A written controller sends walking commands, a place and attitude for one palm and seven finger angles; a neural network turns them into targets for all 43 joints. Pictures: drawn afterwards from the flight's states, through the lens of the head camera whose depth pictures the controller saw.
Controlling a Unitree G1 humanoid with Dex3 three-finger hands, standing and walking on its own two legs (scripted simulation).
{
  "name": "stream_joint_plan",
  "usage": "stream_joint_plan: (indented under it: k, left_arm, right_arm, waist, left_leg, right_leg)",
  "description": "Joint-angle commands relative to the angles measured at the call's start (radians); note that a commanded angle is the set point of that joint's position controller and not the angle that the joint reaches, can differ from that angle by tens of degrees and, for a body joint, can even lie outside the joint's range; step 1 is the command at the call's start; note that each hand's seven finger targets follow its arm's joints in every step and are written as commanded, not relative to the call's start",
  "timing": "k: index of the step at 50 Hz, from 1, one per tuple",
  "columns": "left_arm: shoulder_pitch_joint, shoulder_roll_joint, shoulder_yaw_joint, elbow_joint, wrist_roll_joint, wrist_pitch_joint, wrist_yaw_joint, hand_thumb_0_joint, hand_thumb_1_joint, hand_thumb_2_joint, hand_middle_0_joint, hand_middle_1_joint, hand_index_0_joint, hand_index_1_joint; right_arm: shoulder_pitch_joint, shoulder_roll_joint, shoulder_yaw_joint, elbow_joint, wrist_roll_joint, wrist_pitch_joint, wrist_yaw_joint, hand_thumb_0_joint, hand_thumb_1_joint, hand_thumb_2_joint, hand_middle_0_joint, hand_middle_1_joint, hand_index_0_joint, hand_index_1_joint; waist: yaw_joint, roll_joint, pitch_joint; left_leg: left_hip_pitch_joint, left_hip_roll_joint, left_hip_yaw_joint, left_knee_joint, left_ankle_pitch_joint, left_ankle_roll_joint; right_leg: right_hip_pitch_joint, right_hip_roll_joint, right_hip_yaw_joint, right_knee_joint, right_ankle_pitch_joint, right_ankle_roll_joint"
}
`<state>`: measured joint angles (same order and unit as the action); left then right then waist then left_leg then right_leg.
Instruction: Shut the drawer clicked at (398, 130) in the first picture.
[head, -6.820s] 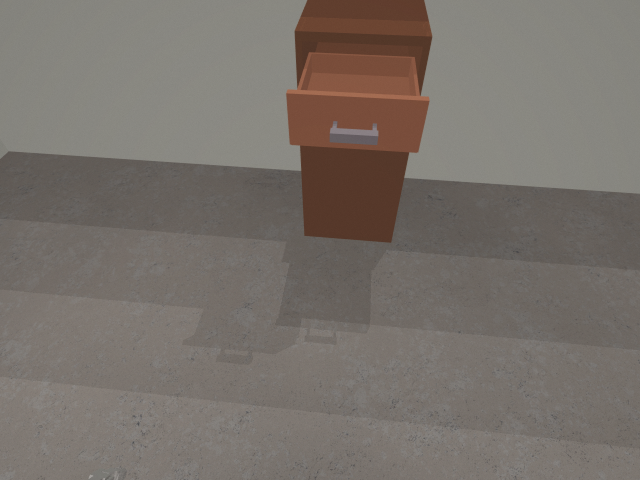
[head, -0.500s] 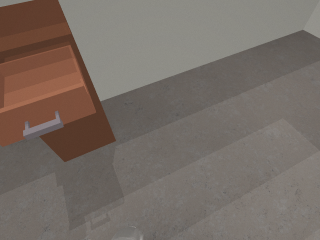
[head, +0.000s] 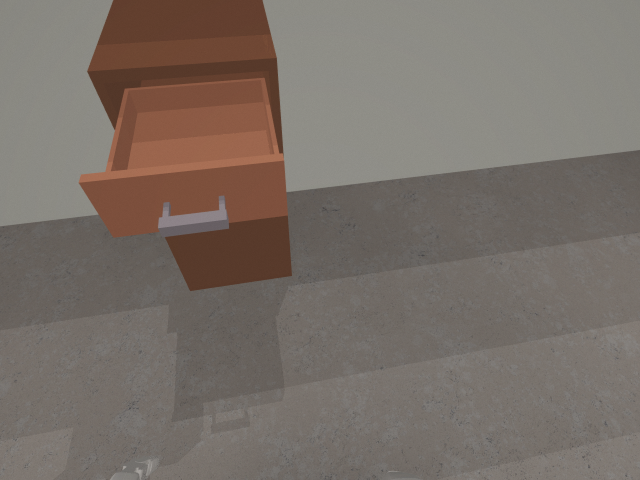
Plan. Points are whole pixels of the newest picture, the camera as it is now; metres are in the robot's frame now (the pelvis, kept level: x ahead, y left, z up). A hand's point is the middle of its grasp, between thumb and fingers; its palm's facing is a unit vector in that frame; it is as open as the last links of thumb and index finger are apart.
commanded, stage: turn to face it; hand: left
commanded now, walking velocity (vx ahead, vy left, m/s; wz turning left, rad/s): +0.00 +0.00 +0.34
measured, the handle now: (194, 213) +0.53 +0.24 -0.03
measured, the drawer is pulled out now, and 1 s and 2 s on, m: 0.30 0.30 0.30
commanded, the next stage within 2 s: take the last steps up to it in 0.24 s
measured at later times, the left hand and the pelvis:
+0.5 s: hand out of the picture -0.06 +0.18 -0.17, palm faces +0.25 -0.94 -0.22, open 7.4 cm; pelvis -0.02 -0.01 +0.00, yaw +11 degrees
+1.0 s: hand out of the picture +0.14 +0.20 -0.17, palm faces +0.13 -0.98 -0.17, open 7.4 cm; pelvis +0.08 +0.01 +0.00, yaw +10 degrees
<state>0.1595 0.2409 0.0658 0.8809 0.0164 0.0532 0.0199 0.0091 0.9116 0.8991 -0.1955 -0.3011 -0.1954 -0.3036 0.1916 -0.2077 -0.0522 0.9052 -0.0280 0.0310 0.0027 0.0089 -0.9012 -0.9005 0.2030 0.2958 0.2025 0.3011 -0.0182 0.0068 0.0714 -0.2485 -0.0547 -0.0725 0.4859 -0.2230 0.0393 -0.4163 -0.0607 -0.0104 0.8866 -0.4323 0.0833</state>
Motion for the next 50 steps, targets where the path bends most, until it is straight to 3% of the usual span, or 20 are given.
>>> stream_joint_plan:
  k: [1,3,4,5,6,8,11,17,21,24,25,27,28,29,31,34,41,46,48,50]
  left_arm:
    - [0.055,0.069,0.013,-0.072,-0.010,-0.034,0.009,0.000,0.900,0.900,-0.200,-0.300,-0.200,-0.300]
    - [0.112,0.074,0.016,-0.055,-0.011,-0.046,0.014,0.000,0.900,0.900,-0.200,-0.300,-0.200,-0.300]
    - [0.138,0.115,0.022,-0.050,-0.004,-0.059,0.018,0.000,0.900,0.900,-0.200,-0.300,-0.200,-0.300]
    - [0.158,0.199,0.039,-0.050,0.012,-0.070,0.025,0.000,0.900,0.900,-0.200,-0.300,-0.200,-0.300]
    - [0.157,0.228,0.035,-0.063,0.008,-0.063,0.018,0.000,0.900,0.900,-0.200,-0.300,-0.200,-0.300]
    - [0.070,0.166,0.030,-0.073,0.002,-0.065,0.020,0.000,0.900,0.900,-0.200,-0.300,-0.200,-0.300]
    - [0.037,0.105,0.013,-0.072,0.003,-0.071,0.019,0.000,0.900,0.900,-0.200,-0.300,-0.200,-0.300]
    - [0.151,0.140,0.023,-0.005,0.014,-0.067,0.018,0.000,0.900,0.900,-0.200,-0.300,-0.200,-0.300]
    - [0.215,0.139,0.021,0.057,0.019,-0.070,0.008,0.000,0.900,0.900,-0.200,-0.300,-0.200,-0.300]
    - [0.193,0.128,0.016,0.087,0.012,-0.068,0.001,0.000,0.900,0.900,-0.200,-0.300,-0.200,-0.300]
    - [0.167,0.106,0.010,0.092,0.004,-0.062,-0.003,0.000,0.900,0.900,-0.200,-0.300,-0.200,-0.300]
    - [0.118,-0.002,-0.015,0.050,0.000,-0.058,-0.017,0.000,0.900,0.900,-0.200,-0.300,-0.200,-0.300]
    - [0.044,0.027,-0.010,0.023,0.013,-0.061,-0.019,0.000,0.900,0.900,-0.200,-0.300,-0.200,-0.300]
    - [0.027,0.040,-0.005,0.030,0.017,-0.059,-0.021,0.000,0.900,0.900,-0.200,-0.300,-0.200,-0.300]
    - [0.072,0.034,-0.001,0.081,0.015,-0.064,-0.039,0.000,0.900,0.900,-0.200,-0.300,-0.200,-0.300]
    - [0.137,0.017,-0.002,0.127,0.010,-0.062,-0.046,0.000,0.900,0.900,-0.200,-0.300,-0.200,-0.300]
    - [0.008,-0.005,-0.006,0.097,0.006,-0.057,-0.046,0.000,0.900,0.900,-0.200,-0.300,-0.200,-0.300]
    - [-0.111,-0.027,-0.009,0.067,0.000,-0.070,-0.051,0.000,0.900,0.900,-0.200,-0.300,-0.200,-0.300]
    - [-0.093,-0.024,-0.005,0.071,-0.001,-0.076,-0.051,0.000,0.900,0.900,-0.200,-0.300,-0.200,-0.300]
    - [0.053,0.001,0.007,0.114,0.001,-0.089,-0.047,0.000,0.900,0.900,-0.200,-0.300,-0.200,-0.300]
  right_arm:
    - [0.000,-0.204,-0.060,-0.063,0.001,-0.007,-0.012,0.000,-0.900,-0.900,0.200,0.300,0.200,0.300]
    - [-0.005,-0.186,-0.058,-0.064,0.010,-0.006,-0.011,0.000,-0.900,-0.900,0.200,0.300,0.200,0.300]
    - [0.003,-0.152,-0.054,-0.062,0.018,-0.009,-0.005,0.000,-0.900,-0.900,0.200,0.300,0.200,0.300]
    - [0.029,-0.081,-0.042,-0.077,0.027,-0.014,-0.001,0.000,-0.900,-0.900,0.200,0.300,0.200,0.300]
    - [0.019,-0.106,-0.052,-0.088,0.016,-0.007,-0.004,0.000,-0.900,-0.900,0.200,0.300,0.200,0.300]
    - [0.011,-0.120,-0.060,-0.049,0.008,0.017,0.002,0.000,-0.900,-0.900,0.200,0.300,0.200,0.300]
    - [0.043,-0.101,-0.050,-0.005,0.007,0.020,0.012,0.000,-0.900,-0.900,0.200,0.300,0.200,0.300]
    - [-0.035,-0.071,-0.031,0.006,0.014,0.019,0.007,0.000,-0.900,-0.900,0.200,0.300,0.200,0.300]
    - [-0.056,-0.049,-0.015,0.007,0.012,-0.005,0.011,0.000,-0.900,-0.900,0.200,0.300,0.200,0.300]
    - [0.053,-0.037,-0.007,0.050,0.009,-0.031,0.007,0.000,-0.900,-0.900,0.200,0.300,0.200,0.300]
    - [0.120,-0.049,-0.008,0.080,0.009,-0.041,0.000,0.000,-0.900,-0.900,0.200,0.300,0.200,0.300]
    - [0.265,-0.203,-0.039,0.114,-0.006,-0.047,-0.017,0.000,-0.900,-0.900,0.200,0.300,0.200,0.300]
    - [0.267,-0.218,-0.041,0.113,-0.007,-0.046,-0.019,0.000,-0.900,-0.900,0.200,0.300,0.200,0.300]
    - [0.242,-0.203,-0.035,0.113,-0.007,-0.049,-0.025,0.000,-0.900,-0.900,0.200,0.300,0.200,0.300]
    - [0.169,-0.125,-0.013,0.096,0.000,-0.065,-0.030,0.000,-0.900,-0.900,0.200,0.300,0.200,0.300]
    - [0.174,-0.087,-0.003,0.106,0.010,-0.088,-0.035,0.000,-0.900,-0.900,0.200,0.300,0.200,0.300]
    - [0.300,-0.073,-0.005,0.167,0.008,-0.102,-0.046,0.000,-0.900,-0.900,0.200,0.300,0.200,0.300]
    - [0.338,-0.075,-0.009,0.201,-0.006,-0.099,-0.046,0.000,-0.900,-0.900,0.200,0.300,0.200,0.300]
    - [0.321,-0.086,-0.014,0.205,-0.009,-0.096,-0.045,0.000,-0.900,-0.900,0.200,0.300,0.200,0.300]
    - [0.301,-0.091,-0.014,0.210,-0.003,-0.093,-0.043,0.000,-0.900,-0.900,0.200,0.300,0.200,0.300]
  waist:
    - [0.015,0.157,-0.108]
    - [0.045,0.110,-0.116]
    - [0.057,0.010,-0.129]
    - [0.054,-0.249,-0.146]
    - [0.059,-0.234,-0.131]
    - [0.024,-0.195,-0.059]
    - [0.003,-0.177,-0.034]
    - [0.058,-0.180,-0.053]
    - [0.087,-0.222,-0.065]
    - [0.037,-0.198,-0.069]
    - [0.001,-0.129,-0.057]
    - [-0.072,0.318,0.008]
    - [-0.086,0.267,0.068]
    - [-0.068,0.263,0.084]
    - [-0.021,0.155,0.133]
    - [0.012,0.125,0.078]
    - [-0.018,0.108,0.079]
    - [-0.046,0.142,0.098]
    - [-0.030,0.149,0.080]
    - [0.044,0.096,0.004]
  left_leg:
    - [0.030,0.249,-0.280,-0.090,0.388,0.135]
    - [-0.061,0.210,-0.271,-0.030,0.314,0.095]
    - [-0.142,0.156,-0.229,0.059,0.205,0.042]
    - [-0.308,0.003,-0.042,0.269,-0.140,-0.045]
    - [-0.292,-0.015,-0.013,0.467,-0.379,-0.063]
    - [-0.289,0.032,-0.034,0.688,-0.284,-0.066]
    - [-0.281,0.061,0.012,0.727,-0.158,-0.089]
    - [-0.213,0.071,0.076,0.480,-0.232,-0.103]
    - [-0.141,0.065,0.128,0.277,-0.249,-0.077]
    - [0.086,0.048,0.180,0.022,-0.157,-0.049]
    - [0.216,0.062,0.163,-0.086,-0.116,-0.040]
    - [0.284,0.416,-0.337,-0.333,-0.458,0.097]
    - [0.194,0.466,-0.430,-0.381,-0.500,0.148]
    - [0.154,0.457,-0.409,-0.392,-0.513,0.153]
    - [0.099,0.366,-0.233,-0.385,-0.341,0.119]
    - [0.138,0.299,-0.079,-0.360,-0.059,0.098]
    - [0.263,0.344,-0.038,-0.326,0.194,0.132]
    - [0.227,0.350,0.003,-0.271,0.309,0.110]
    - [0.200,0.351,0.011,-0.235,0.338,0.102]
    - [0.154,0.310,0.057,-0.063,0.466,0.071]
  right_leg:
    - [0.106,0.041,-0.010,-0.174,0.039,-0.017]
    - [0.262,0.040,-0.016,-0.386,0.188,-0.023]
    - [0.382,-0.030,0.053,-0.527,0.264,-0.037]
    - [0.478,-0.294,0.319,-0.592,0.393,-0.129]
    - [0.338,-0.428,0.364,-0.594,0.472,-0.233]
    - [0.200,-0.326,0.291,-0.624,0.331,-0.239]
    - [0.206,-0.230,0.098,-0.585,0.433,-0.200]
    - [0.283,-0.254,0.075,-0.570,0.487,-0.230]
    - [0.312,-0.248,0.108,-0.622,0.239,-0.224]
    - [0.177,-0.202,0.061,-0.595,-0.032,-0.185]
    - [0.057,-0.170,0.023,-0.543,-0.133,-0.149]
    - [-0.244,0.013,-0.158,-0.123,-0.138,-0.063]
    - [-0.286,-0.014,-0.069,0.009,-0.115,-0.080]
    - [-0.301,-0.029,-0.031,0.104,-0.078,-0.085]
    - [-0.270,-0.045,-0.015,0.170,0.076,-0.080]
    - [-0.228,-0.038,-0.026,0.183,0.192,-0.060]
    - [-0.317,-0.063,-0.033,0.065,0.231,-0.041]
    - [-0.193,-0.040,-0.071,-0.147,0.212,-0.074]
    - [-0.079,-0.013,-0.095,-0.222,0.192,-0.093]
    - [0.167,0.039,-0.136,-0.346,0.237,-0.111]
